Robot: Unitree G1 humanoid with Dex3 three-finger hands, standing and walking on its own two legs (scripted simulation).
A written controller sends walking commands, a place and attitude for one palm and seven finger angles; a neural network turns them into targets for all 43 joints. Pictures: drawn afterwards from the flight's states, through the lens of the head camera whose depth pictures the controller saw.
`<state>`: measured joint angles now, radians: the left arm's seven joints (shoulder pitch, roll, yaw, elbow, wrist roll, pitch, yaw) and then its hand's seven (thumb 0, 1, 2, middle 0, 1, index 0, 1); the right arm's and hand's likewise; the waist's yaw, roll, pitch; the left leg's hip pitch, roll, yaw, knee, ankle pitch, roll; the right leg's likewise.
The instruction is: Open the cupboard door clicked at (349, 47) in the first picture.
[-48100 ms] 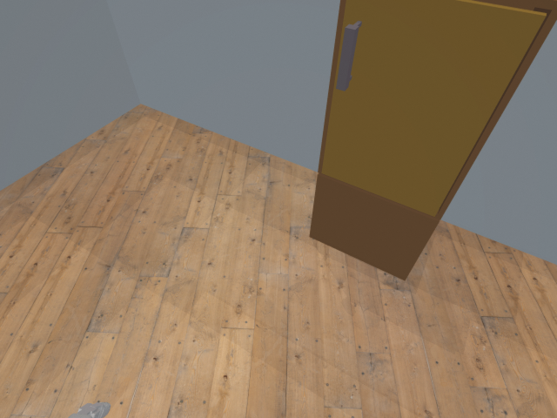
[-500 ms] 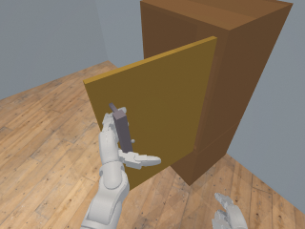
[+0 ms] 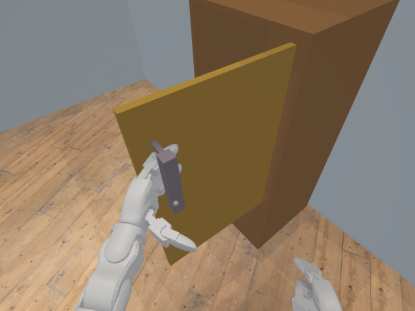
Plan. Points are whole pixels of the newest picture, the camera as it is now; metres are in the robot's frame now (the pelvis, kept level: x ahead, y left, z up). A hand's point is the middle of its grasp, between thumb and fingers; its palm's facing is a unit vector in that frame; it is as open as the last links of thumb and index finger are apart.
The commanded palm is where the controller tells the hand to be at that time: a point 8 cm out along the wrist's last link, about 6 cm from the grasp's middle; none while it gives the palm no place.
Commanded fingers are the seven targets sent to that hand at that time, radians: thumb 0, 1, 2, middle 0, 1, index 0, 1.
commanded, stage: slide the hand sideways off the handle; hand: left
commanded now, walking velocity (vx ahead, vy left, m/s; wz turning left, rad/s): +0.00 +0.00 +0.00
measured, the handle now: (166, 176) +0.33 +0.12 +0.11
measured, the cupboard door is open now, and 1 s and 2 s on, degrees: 87 86 86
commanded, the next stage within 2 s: draw the hand back to the body in 0.80 s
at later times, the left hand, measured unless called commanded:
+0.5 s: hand (143, 227) +0.23 +0.13 +0.10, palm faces -0.02 -1.00 -0.09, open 16.2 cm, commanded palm +0.19 +0.20 +0.10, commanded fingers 0.00 -0.50 0.30 -0.15 -0.30 -0.15 -0.30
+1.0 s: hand (118, 239) +0.21 +0.17 +0.10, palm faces -0.03 -1.00 -0.07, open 16.4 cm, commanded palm +0.17 +0.23 +0.11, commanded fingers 0.00 -0.50 0.30 -0.15 -0.30 -0.15 -0.30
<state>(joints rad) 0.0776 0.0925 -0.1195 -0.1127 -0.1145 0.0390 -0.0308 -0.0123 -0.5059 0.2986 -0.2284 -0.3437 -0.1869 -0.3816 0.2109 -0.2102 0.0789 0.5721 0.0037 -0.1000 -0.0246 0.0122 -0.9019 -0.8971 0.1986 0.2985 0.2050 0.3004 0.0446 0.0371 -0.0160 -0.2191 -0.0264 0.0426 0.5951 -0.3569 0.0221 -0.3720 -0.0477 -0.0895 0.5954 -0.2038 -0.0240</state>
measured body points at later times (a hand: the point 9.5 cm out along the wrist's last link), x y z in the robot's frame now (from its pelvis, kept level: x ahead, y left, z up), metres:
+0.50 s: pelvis +0.02 -0.02 +0.00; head +0.02 -0.04 +0.45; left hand +0.22 +0.19 +0.11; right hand +0.21 -0.24 -0.08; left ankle -0.02 +0.10 -0.73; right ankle +0.07 -0.11 -0.73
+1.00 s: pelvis +0.02 +0.00 -0.01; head +0.02 -0.01 +0.44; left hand +0.20 +0.22 +0.10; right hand +0.22 -0.20 -0.07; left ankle -0.02 +0.10 -0.73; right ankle +0.07 -0.11 -0.73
